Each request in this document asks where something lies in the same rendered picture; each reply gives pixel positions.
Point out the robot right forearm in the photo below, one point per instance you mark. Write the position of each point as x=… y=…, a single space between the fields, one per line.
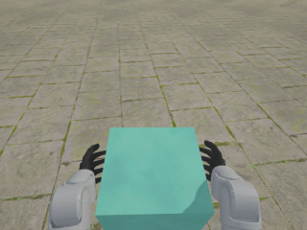
x=239 y=201

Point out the robot left hand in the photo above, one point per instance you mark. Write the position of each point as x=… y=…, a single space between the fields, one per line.
x=89 y=157

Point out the robot right hand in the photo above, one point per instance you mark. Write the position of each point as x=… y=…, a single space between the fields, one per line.
x=215 y=160

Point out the robot left forearm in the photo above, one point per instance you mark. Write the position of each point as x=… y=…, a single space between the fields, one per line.
x=70 y=206

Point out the carton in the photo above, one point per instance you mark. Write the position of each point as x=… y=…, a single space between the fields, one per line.
x=153 y=179

